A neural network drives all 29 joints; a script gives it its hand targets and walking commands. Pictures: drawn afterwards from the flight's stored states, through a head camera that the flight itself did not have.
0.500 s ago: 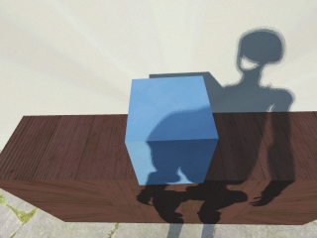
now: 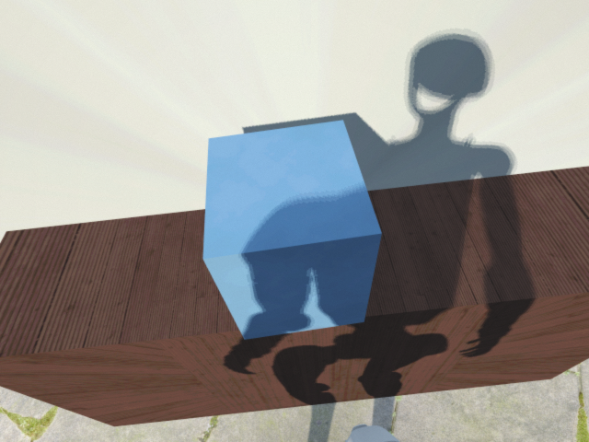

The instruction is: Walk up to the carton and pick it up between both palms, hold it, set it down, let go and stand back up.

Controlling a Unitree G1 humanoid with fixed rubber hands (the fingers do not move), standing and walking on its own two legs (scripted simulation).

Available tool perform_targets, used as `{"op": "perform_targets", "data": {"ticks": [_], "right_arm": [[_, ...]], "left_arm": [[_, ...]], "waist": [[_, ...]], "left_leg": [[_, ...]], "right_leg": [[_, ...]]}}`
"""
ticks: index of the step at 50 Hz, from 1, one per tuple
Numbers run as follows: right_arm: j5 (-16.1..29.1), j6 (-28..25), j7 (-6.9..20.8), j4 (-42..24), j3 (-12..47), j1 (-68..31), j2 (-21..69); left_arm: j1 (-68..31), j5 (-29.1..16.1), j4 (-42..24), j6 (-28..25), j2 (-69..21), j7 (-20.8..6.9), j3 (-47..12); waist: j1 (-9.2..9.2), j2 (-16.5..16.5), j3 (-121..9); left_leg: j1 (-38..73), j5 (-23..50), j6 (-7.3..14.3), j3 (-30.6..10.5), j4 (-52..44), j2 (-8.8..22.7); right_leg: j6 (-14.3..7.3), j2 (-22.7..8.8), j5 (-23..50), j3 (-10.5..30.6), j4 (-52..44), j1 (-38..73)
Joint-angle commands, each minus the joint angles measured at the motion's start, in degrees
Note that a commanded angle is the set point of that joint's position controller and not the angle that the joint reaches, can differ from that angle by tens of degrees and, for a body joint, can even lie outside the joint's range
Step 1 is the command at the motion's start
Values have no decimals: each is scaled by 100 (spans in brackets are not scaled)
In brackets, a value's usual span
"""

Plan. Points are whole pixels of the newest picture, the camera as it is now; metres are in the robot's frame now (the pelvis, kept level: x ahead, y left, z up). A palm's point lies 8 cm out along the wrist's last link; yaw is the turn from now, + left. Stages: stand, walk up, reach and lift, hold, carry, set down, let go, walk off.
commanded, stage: walk up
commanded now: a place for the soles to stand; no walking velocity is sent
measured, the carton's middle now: (291, 235) +0.40 +0.03 +0.02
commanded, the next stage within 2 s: reach and lift in 1.40 s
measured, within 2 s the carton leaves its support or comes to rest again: neither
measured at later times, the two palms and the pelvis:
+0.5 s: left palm out of the picture +0.07 +0.24 -0.12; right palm out of the picture +0.00 -0.23 -0.12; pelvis +0.01 +0.01 +0.02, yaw -4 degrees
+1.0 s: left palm out of the picture +0.05 +0.22 -0.11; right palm out of the picture -0.01 -0.25 -0.13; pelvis +0.01 -0.01 +0.02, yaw -5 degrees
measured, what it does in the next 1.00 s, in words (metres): stands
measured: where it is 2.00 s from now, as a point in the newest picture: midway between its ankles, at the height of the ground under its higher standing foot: outside the picture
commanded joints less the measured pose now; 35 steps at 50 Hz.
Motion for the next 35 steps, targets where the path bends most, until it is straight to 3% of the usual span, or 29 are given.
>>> {"op": "perform_targets", "data": {"ticks": [1,2,3,4,5,6,7,9,11,20,27,35], "right_arm": [[59,-254,-23,-255,-38,756,-491],[74,-339,-41,-183,-30,941,-533],[64,-415,-71,-115,-60,1023,-659],[87,-465,-101,-146,-125,765,-842],[124,-463,-107,-211,-130,452,-908],[136,-450,-97,-209,-111,327,-892],[134,-437,-80,-228,-86,188,-827],[131,-402,-76,-208,-56,290,-695],[142,-393,-65,-103,-57,488,-686],[144,-325,-74,151,-112,667,-610],[111,-318,-90,351,-105,745,-557],[84,-312,-106,528,-77,774,-510]], "left_arm": [[13,42,-422,-22,1214,131,269],[-268,37,-461,-4,1101,107,199],[-436,17,-477,-15,902,59,107],[-262,-26,-396,-36,622,13,24],[-30,-39,-282,-20,603,31,18],[114,-10,-156,-15,605,44,5],[114,-9,-62,-31,599,39,-11],[-68,-15,35,-59,645,12,-19],[-78,-1,136,-78,638,6,-42],[-156,-26,543,-77,735,91,-105],[-234,-48,716,-102,703,78,-131],[-169,-56,821,-124,725,67,-143]], "waist": [[-171,-1285,-421],[-336,-1146,-635],[-402,-839,-851],[-172,-328,-930],[76,-330,-709],[178,-199,-580],[205,-3,-444],[104,212,-256],[81,301,-241],[107,-73,-274],[85,-378,-216],[53,-513,-210]], "left_leg": [[-151,-5,30,-1323,-781,273],[465,990,92,-1344,-1460,496],[1239,1941,138,-1480,-2067,888],[1428,2522,121,-1979,-2364,1330],[1069,2834,216,-2098,-2352,1666],[922,3004,282,-2005,-2326,1693],[826,3061,244,-1722,-2294,1532],[641,3196,-52,-1297,-2267,1162],[615,3254,-185,-1137,-2236,1027],[759,2302,-5,-985,-2317,888],[727,1706,126,-948,-2318,807],[913,1363,223,-854,-2219,729]], "right_leg": [[-1143,-1488,688,2892,-2217,259],[-848,-1275,1016,2332,-1885,73],[-438,-907,1489,1423,-1288,-224],[-158,-371,1460,507,-627,-300],[-89,-196,364,11,-667,-123],[-101,-316,292,-53,-803,70],[-159,-408,679,-50,-943,158],[-271,-513,1497,-15,-1148,329],[-296,-593,1835,-13,-1196,472],[-281,-700,1717,-64,-1350,468],[-310,-754,1654,175,-1470,404],[-330,-785,1527,494,-1681,179]]}}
